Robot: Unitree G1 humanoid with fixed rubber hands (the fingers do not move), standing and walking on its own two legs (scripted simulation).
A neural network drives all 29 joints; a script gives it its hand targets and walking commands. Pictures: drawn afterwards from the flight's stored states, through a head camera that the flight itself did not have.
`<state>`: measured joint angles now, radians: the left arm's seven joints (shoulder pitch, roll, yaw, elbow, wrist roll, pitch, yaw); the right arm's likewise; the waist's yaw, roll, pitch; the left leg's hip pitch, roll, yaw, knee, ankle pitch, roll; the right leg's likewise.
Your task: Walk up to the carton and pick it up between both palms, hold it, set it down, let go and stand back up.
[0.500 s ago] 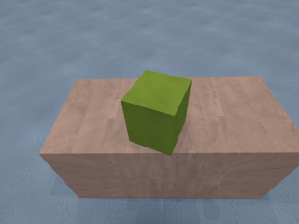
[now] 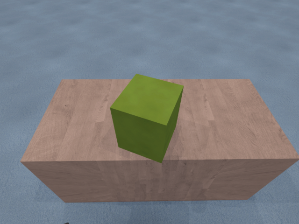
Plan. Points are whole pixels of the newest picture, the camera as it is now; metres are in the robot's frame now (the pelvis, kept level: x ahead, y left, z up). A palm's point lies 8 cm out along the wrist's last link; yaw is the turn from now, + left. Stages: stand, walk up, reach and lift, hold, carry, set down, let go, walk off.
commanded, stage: walk up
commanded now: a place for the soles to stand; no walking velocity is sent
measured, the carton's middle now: (148, 118) +0.54 +0.02 -0.09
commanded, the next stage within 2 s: none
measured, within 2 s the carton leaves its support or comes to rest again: neither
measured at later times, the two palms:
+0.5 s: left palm out of the picture +0.12 +0.25 -0.10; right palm out of the picture +0.10 -0.26 -0.10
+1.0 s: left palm out of the picture +0.09 +0.24 -0.10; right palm out of the picture +0.07 -0.29 -0.11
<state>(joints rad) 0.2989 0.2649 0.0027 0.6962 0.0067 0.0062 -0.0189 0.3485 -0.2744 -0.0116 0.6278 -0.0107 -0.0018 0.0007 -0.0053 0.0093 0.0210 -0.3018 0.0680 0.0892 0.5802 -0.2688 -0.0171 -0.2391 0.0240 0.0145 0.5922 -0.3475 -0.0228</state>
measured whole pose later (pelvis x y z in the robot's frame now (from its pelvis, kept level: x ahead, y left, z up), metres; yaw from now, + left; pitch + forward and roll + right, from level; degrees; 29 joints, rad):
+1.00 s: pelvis +0.05 -0.02 +0.00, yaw -2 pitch -2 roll +0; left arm 0.42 0.26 0.04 0.68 0.05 -0.04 -0.02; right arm 0.45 -0.27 -0.05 0.72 -0.04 0.02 0.00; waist 0.03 0.00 0.05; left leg -0.37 0.05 0.06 0.94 -0.53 0.01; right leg -0.13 0.03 -0.03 0.55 -0.40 -0.06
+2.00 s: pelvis +0.11 +0.01 -0.01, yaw +5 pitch -2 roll +0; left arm 0.27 0.29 0.01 0.66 0.01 0.03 -0.01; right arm 0.30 -0.23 -0.03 0.65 -0.01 0.02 0.01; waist 0.01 -0.02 0.06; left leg -0.29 -0.03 -0.07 0.66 -0.33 0.00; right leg -0.30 -0.07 -0.03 0.63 -0.29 0.04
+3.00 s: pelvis +0.12 -0.02 -0.01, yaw +14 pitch -2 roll -1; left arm 0.26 0.32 0.00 0.67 0.01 0.05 -0.02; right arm 0.33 -0.28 -0.03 0.59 -0.01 0.01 -0.01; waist 0.02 0.01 0.05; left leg -0.33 -0.05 -0.23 0.69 -0.33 -0.05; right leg -0.26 -0.08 -0.19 0.66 -0.35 0.00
